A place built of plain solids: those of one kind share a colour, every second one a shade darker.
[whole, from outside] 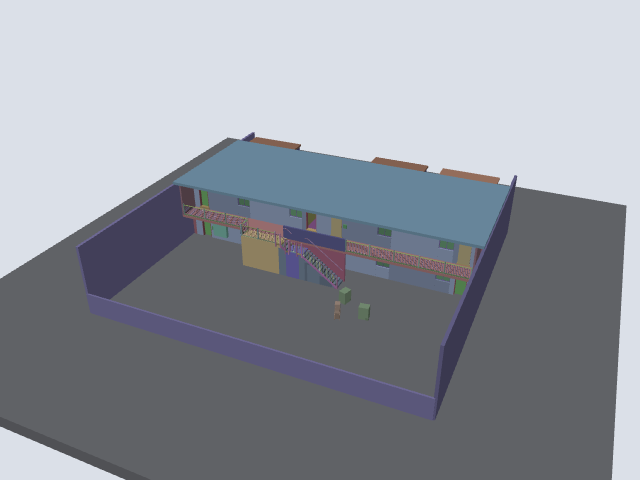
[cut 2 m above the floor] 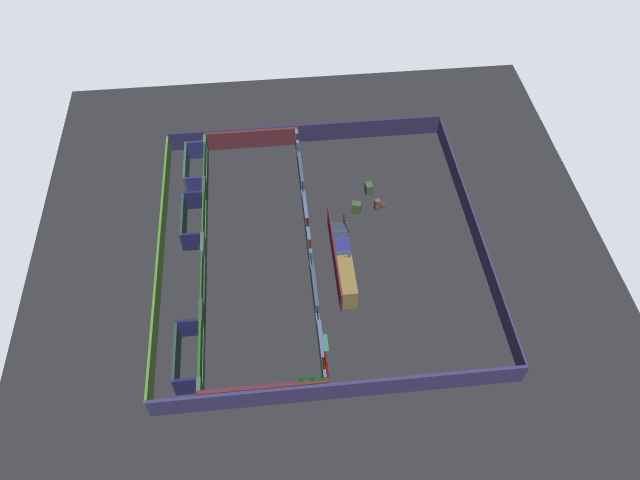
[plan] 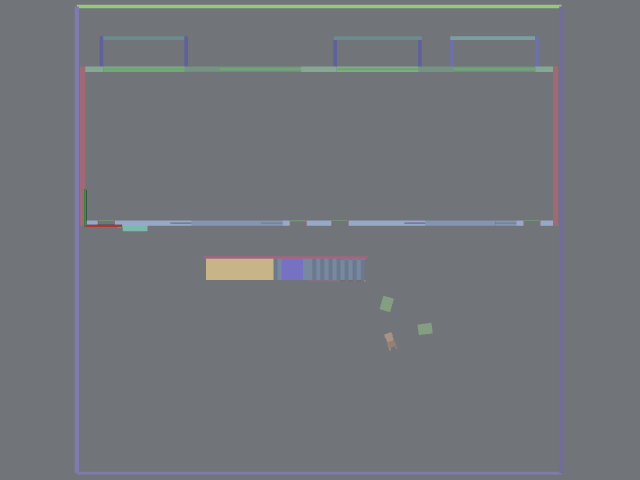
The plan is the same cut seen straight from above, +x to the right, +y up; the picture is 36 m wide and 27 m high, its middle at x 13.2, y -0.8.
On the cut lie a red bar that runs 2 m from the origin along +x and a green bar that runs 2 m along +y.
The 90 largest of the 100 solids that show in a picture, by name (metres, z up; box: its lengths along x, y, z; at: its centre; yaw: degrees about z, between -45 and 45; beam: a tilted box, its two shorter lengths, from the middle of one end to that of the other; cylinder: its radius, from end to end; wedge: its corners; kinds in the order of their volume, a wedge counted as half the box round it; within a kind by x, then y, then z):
{
 "site_fence_1": {"box": [0.24, 26.25, 5.99], "at": [-0.48, -0.79, 2.95]},
 "site_fence_2": {"box": [27.26, 0.15, 1.85], "at": [13.15, -13.91, 0.88]},
 "site_fence_3": {"box": [0.24, 26.25, 5.99], "at": [26.78, -0.79, 2.95]},
 "roof_1": {"box": [27.3, 11.21, 0.25], "at": [13.15, 3.55, 6.07]},
 "face_1": {"box": [0.7, 0.3, 2.77], "at": [0.35, 0.15, 1.34]},
 "face_2": {"box": [0.7, 0.3, 3.22], "at": [0.35, 0.15, 4.33]},
 "face_3": {"box": [3.13, 0.3, 2.77], "at": [3.21, 0.15, 1.34]},
 "face_4": {"box": [3.13, 0.3, 3.22], "at": [3.21, 0.15, 4.33]},
 "face_5": {"box": [1.2, 0.3, 1.1], "at": [5.38, 0.15, 0.5]},
 "face_6": {"box": [1.2, 0.3, 1.3], "at": [5.38, 0.15, 3.37]},
 "face_7": {"box": [3.93, 0.3, 2.77], "at": [7.94, 0.15, 1.34]},
 "face_8": {"box": [3.93, 0.3, 3.22], "at": [7.94, 0.15, 4.33]},
 "face_9": {"box": [1.2, 0.3, 1.1], "at": [10.5, 0.15, 0.5]},
 "face_10": {"box": [1.2, 0.3, 1.3], "at": [10.5, 0.15, 3.37]},
 "face_11": {"box": [0.4, 0.3, 2.77], "at": [11.3, 0.15, 1.34]},
 "face_12": {"box": [0.4, 0.3, 3.22], "at": [11.3, 0.15, 4.33]},
 "face_13": {"box": [1.4, 0.3, 2.77], "at": [13.15, 0.15, 1.34]},
 "face_14": {"box": [1.4, 0.3, 3.22], "at": [13.15, 0.15, 4.33]},
 "face_15": {"box": [3.13, 0.3, 2.77], "at": [16.36, 0.15, 1.34]},
 "face_16": {"box": [3.13, 0.3, 3.22], "at": [16.36, 0.15, 4.33]},
 "face_17": {"box": [1.2, 0.3, 1.1], "at": [18.53, 0.15, 0.5]},
 "face_18": {"box": [1.2, 0.3, 1.3], "at": [18.53, 0.15, 3.37]},
 "face_19": {"box": [3.93, 0.3, 2.77], "at": [21.09, 0.15, 1.34]},
 "face_20": {"box": [3.93, 0.3, 3.22], "at": [21.09, 0.15, 4.33]},
 "face_21": {"box": [1.2, 0.3, 1.1], "at": [23.65, 0.15, 0.5]},
 "face_22": {"box": [1.2, 0.3, 1.3], "at": [23.65, 0.15, 3.37]},
 "face_23": {"box": [0.4, 0.3, 2.77], "at": [24.45, 0.15, 1.34]},
 "face_24": {"box": [0.4, 0.3, 3.22], "at": [24.45, 0.15, 4.33]},
 "face_25": {"box": [0.7, 0.3, 2.77], "at": [25.95, 0.15, 1.34]},
 "face_26": {"box": [0.7, 0.3, 3.22], "at": [25.95, 0.15, 4.33]},
 "gable_1": {"box": [0.3, 8.96, 5.99], "at": [-0.15, 4.48, 2.95]},
 "gable_2": {"box": [0.3, 8.96, 5.99], "at": [26.45, 4.48, 2.95]},
 "unit_floor_1": {"box": [6.34, 8.36, 0.39], "at": [9.86, 4.48, 2.93]},
 "bay_back_1": {"box": [4.98, 0.21, 5.99], "at": [3.29, 10.55, 2.95]},
 "bay_back_2": {"box": [4.98, 0.21, 5.99], "at": [16.44, 10.55, 2.95]},
 "bay_back_3": {"box": [4.98, 0.21, 5.99], "at": [23.01, 10.55, 2.95]},
 "step_1": {"box": [0.53, 1.2, 2.86], "at": [10.55, -2.46, 1.38]},
 "step_2": {"box": [0.68, 1.2, 2.69], "at": [10.7, -2.46, 1.3]},
 "step_3": {"box": [0.53, 1.2, 2.36], "at": [12.5, -2.46, 1.13]},
 "step_4": {"box": [0.68, 1.2, 2.2], "at": [12.65, -2.46, 1.05]},
 "step_5": {"box": [0.68, 1.2, 2.03], "at": [12.88, -2.46, 0.97]},
 "step_6": {"box": [0.68, 1.2, 1.87], "at": [13.11, -2.46, 0.88]},
 "step_7": {"box": [0.68, 1.2, 1.7], "at": [13.33, -2.46, 0.8]},
 "step_8": {"box": [0.68, 1.2, 1.54], "at": [13.56, -2.46, 0.72]},
 "step_9": {"box": [0.68, 1.2, 1.37], "at": [13.79, -2.46, 0.64]},
 "step_10": {"box": [0.68, 1.2, 1.21], "at": [14.01, -2.46, 0.55]},
 "step_11": {"box": [0.68, 1.2, 1.04], "at": [14.24, -2.46, 0.47]},
 "step_12": {"box": [0.68, 1.2, 0.88], "at": [14.47, -2.46, 0.39]},
 "step_13": {"box": [0.68, 1.2, 0.71], "at": [14.69, -2.46, 0.31]},
 "step_14": {"box": [0.68, 1.2, 0.55], "at": [14.92, -2.46, 0.22]},
 "step_15": {"box": [0.68, 1.2, 0.38], "at": [15.15, -2.46, 0.14]},
 "step_16": {"box": [0.68, 1.2, 0.22], "at": [15.38, -2.46, 0.06]},
 "head_1": {"box": [3.8, 1.2, 3.02], "at": [8.68, -2.46, 1.46]},
 "bay_side_1": {"box": [0.21, 1.7, 5.99], "at": [0.91, 9.81, 2.95]},
 "bay_side_2": {"box": [0.21, 1.7, 5.99], "at": [5.67, 9.81, 2.95]},
 "bay_side_3": {"box": [0.21, 1.7, 5.99], "at": [14.06, 9.81, 2.95]},
 "bay_side_4": {"box": [0.21, 1.7, 5.99], "at": [18.82, 9.81, 2.95]},
 "bay_side_5": {"box": [0.21, 1.7, 5.99], "at": [20.63, 9.81, 2.95]},
 "bay_side_6": {"box": [0.21, 1.7, 5.99], "at": [25.4, 9.81, 2.95]},
 "back_1": {"box": [1.0, 0.3, 2.77], "at": [0.5, 8.81, 1.34]},
 "back_2": {"box": [4.58, 0.3, 1.05], "at": [3.29, 8.81, 0.47]},
 "back_3": {"box": [2.0, 0.3, 2.77], "at": [6.58, 8.81, 1.34]},
 "back_4": {"box": [4.58, 0.3, 1.05], "at": [9.86, 8.81, 0.47]},
 "back_5": {"box": [2.0, 0.3, 2.77], "at": [13.15, 8.81, 1.34]},
 "back_6": {"box": [4.58, 0.3, 1.05], "at": [16.44, 8.81, 0.47]},
 "back_7": {"box": [2.0, 0.3, 2.77], "at": [19.73, 8.81, 1.34]},
 "back_8": {"box": [4.58, 0.3, 1.05], "at": [23.01, 8.81, 0.47]},
 "back_9": {"box": [1.0, 0.3, 2.77], "at": [25.8, 8.81, 1.34]},
 "deck_1": {"box": [26.3, 1.86, 0.24], "at": [13.15, -0.93, 2.85]},
 "site_backwall_1": {"box": [27.26, 0.2, 1.85], "at": [13.15, 12.34, 0.88]},
 "floor_1": {"box": [1.95, 1.2, 2.53], "at": [11.56, -2.46, 1.21]},
 "bay_roof_1": {"box": [5.18, 1.85, 0.2], "at": [3.29, 9.83, 6.04]},
 "bay_roof_2": {"box": [5.18, 1.85, 0.2], "at": [16.44, 9.83, 6.04]},
 "bay_roof_3": {"box": [5.18, 1.85, 0.2], "at": [23.01, 9.83, 6.04]},
 "spine_1": {"box": [9.23, 0.15, 2.79], "at": [11.25, -1.78, 1.35]},
 "glazing_1": {"box": [4.58, 0.19, 1.1], "at": [3.29, 8.81, 1.55]},
 "glazing_2": {"box": [4.58, 0.11, 1.1], "at": [9.86, 8.81, 1.55]},
 "glazing_3": {"box": [4.58, 0.13, 1.1], "at": [16.44, 8.81, 1.55]},
 "glazing_4": {"box": [4.58, 0.11, 1.1], "at": [23.01, 8.81, 1.55]},
 "deck_end_1": {"box": [0.15, 1.86, 3.01], "at": [0.07, -0.93, 4.42]},
 "deck_end_2": {"box": [0.15, 1.86, 3.01], "at": [26.23, -0.93, 4.42]},
 "foot_bin_1": {"box": [0.62, 0.8, 1.09], "at": [16.95, -4.4, 0.5], "yaw": -16.2},
 "foot_bin_2": {"box": [0.79, 0.6, 1.15], "at": [19.11, -5.8, 0.52], "yaw": 7.5},
 "deck_guard_stair_1": {"box": [5.64, 0.15, 1.15], "at": [13.04, -1.78, 3.5]},
 "hung_more_letter_boxes_letters_1": {"box": [1.4, 0.31, 1.57], "at": [2.8, -0.16, 1.27]},
 "unit_hallside_1": {"box": [0.1, 2.6, 2.62], "at": [11.35, 1.6, 4.38]},
 "foot_pram_1": {"box": [0.4, 0.47, 1.14], "at": [17.09, -6.27, 0.52], "yaw": 19.7},
 "more_security_gate_gate_1": {"box": [0.95, 0.06, 2.0], "at": [14.33, -0.03, 4.07]},
 "more_security_gate_gate_2": {"box": [0.95, 0.06, 2.0], "at": [25.13, -0.03, 4.07]},
 "guard_string_1": {"wedge": [[12.54, -3.12, 2.29], [12.54, -3.12, 2.51], [12.54, -3.08, 2.29], [12.54, -3.08, 2.51], [15.72, -3.12, -0.02], [15.72, -3.12, 0.19], [15.72, -3.08, -0.02], [15.72, -3.08, 0.19]]}
}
